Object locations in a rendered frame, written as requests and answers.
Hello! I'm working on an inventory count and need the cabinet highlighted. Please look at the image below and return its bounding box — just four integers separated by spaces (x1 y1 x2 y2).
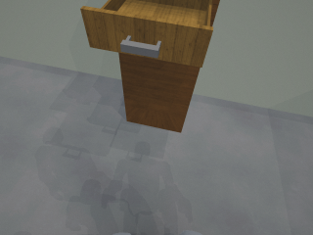
118 0 220 133

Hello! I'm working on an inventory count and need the handle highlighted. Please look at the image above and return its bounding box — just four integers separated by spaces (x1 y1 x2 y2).
120 35 161 58

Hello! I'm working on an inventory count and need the drawer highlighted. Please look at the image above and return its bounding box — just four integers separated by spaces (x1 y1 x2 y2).
80 0 213 68

